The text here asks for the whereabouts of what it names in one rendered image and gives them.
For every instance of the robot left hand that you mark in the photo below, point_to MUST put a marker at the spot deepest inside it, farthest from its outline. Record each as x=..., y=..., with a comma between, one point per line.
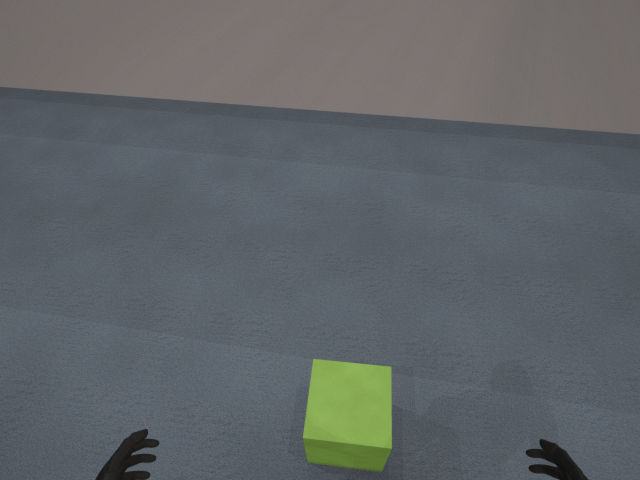
x=122, y=459

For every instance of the carton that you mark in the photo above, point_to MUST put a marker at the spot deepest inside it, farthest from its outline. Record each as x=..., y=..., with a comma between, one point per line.
x=348, y=419

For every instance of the robot right hand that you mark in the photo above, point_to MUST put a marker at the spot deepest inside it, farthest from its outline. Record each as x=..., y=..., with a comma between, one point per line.
x=566, y=468

